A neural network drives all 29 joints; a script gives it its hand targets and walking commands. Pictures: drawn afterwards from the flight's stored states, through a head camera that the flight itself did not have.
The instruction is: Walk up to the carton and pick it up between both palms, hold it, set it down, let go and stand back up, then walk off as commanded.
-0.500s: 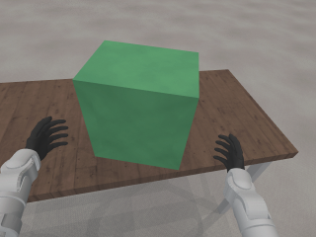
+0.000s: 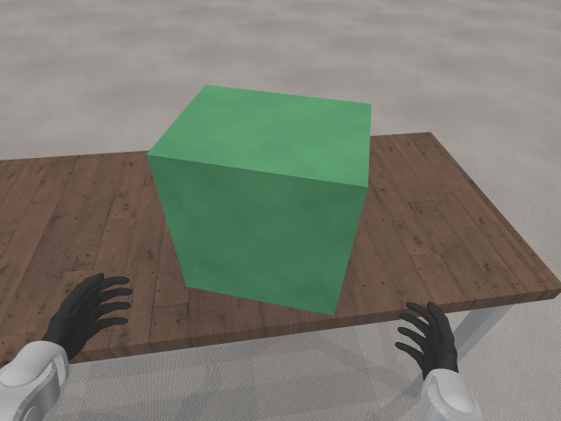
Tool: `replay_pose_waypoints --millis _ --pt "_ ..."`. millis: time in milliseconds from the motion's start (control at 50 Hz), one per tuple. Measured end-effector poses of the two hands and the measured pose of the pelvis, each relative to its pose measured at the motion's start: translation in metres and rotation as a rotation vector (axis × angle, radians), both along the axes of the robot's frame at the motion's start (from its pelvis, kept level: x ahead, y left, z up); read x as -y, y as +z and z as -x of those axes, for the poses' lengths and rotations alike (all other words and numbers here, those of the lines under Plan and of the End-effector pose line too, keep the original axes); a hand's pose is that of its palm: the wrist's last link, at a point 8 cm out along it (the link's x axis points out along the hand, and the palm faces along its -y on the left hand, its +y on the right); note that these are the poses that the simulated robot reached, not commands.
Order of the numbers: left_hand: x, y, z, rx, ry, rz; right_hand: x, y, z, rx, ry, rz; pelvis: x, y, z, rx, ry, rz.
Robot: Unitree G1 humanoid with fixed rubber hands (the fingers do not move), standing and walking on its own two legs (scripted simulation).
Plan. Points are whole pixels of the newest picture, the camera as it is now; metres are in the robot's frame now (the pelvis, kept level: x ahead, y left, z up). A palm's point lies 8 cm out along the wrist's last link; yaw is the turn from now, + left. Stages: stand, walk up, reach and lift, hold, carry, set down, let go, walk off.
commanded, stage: set down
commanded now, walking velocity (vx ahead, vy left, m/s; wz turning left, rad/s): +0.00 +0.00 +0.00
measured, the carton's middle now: (271, 202) +0.46 +0.00 +0.08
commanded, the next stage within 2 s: none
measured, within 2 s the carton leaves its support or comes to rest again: neither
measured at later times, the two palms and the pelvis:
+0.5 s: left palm (58, 368) +0.21 +0.28 +0.03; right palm (433, 363) +0.19 -0.20 +0.04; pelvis +0.02 +0.00 +0.00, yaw +0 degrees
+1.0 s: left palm (73, 393) +0.20 +0.27 -0.01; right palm (417, 362) +0.21 -0.19 +0.01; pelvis +0.04 +0.00 +0.00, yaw +1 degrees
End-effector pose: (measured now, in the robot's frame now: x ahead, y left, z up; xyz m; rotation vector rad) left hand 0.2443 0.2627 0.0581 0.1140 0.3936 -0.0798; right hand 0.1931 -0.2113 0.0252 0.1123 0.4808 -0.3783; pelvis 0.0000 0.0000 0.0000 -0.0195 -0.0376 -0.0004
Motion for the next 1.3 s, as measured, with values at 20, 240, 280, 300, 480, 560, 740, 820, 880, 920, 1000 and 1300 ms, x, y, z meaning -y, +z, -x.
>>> replay_pose_waypoints --millis 20,240,280,300,480,560,740,820,880,920,1000,1300 --pt "0.000 0.000 0.003 -0.007 -0.001 -0.002 -0.001 -0.001 0.004 -0.005 0.000 -0.004 0.000 0.000 -0.001 -0.001 0.000 0.000" --pt "-0.017 -0.016 0.031 -0.025 0.047 0.043 -0.014 0.014 0.018 -0.011 0.031 0.035 0.000 0.000 -0.007 -0.005 0.000 0.000" --pt "-0.018 -0.019 0.032 -0.012 0.053 0.061 -0.016 0.018 0.016 -0.009 0.043 0.053 0.000 0.000 -0.008 -0.006 0.000 0.001" --pt "-0.018 -0.020 0.032 -0.006 0.053 0.070 -0.017 0.020 0.015 -0.008 0.049 0.061 0.000 0.000 -0.009 -0.005 0.000 0.001" --pt "-0.015 -0.028 0.030 -0.029 0.064 0.051 -0.014 0.021 0.005 -0.004 0.064 0.050 -0.001 0.001 -0.018 0.002 0.000 0.002" --pt "-0.007 -0.028 0.030 -0.063 0.072 0.030 -0.010 0.011 -0.002 -0.012 0.067 0.008 -0.001 0.001 -0.024 -0.005 0.001 0.001" --pt "0.001 -0.029 0.032 -0.113 0.095 -0.023 -0.011 -0.008 -0.018 -0.005 0.081 -0.058 0.003 0.001 -0.035 -0.022 0.010 0.000" --pt "-0.001 -0.040 0.036 -0.139 0.098 -0.030 -0.013 -0.015 -0.020 -0.020 0.084 -0.050 0.003 0.001 -0.038 -0.027 0.012 0.000" --pt "-0.003 -0.049 0.040 -0.151 0.095 -0.034 -0.015 -0.018 -0.019 -0.026 0.095 -0.034 0.003 0.001 -0.039 -0.028 0.012 0.001" --pt "-0.004 -0.054 0.042 -0.155 0.093 -0.029 -0.017 -0.019 -0.018 -0.027 0.102 -0.021 0.003 0.001 -0.039 -0.029 0.012 0.001" --pt "-0.003 -0.066 0.048 -0.162 0.085 -0.015 -0.016 -0.019 -0.013 -0.031 0.111 0.010 0.003 0.001 -0.038 -0.026 0.012 0.001" --pt "0.008 -0.087 0.067 -0.252 0.143 -0.036 -0.004 -0.050 0.009 -0.107 0.129 0.001 0.003 0.001 -0.036 -0.015 0.012 0.001"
